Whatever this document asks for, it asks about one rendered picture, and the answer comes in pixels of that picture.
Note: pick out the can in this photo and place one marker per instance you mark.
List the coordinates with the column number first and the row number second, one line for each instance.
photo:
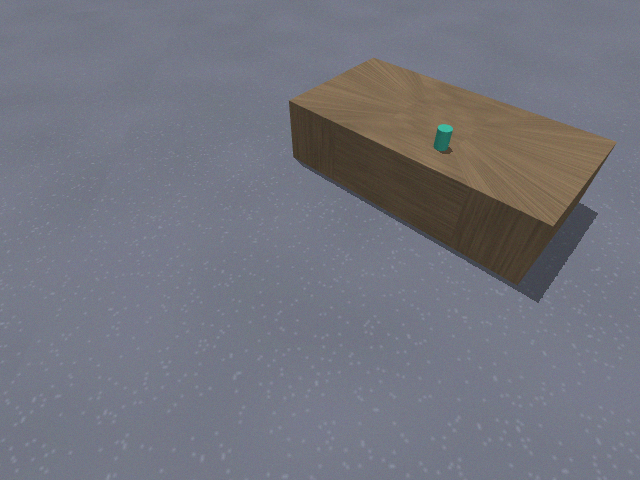
column 443, row 137

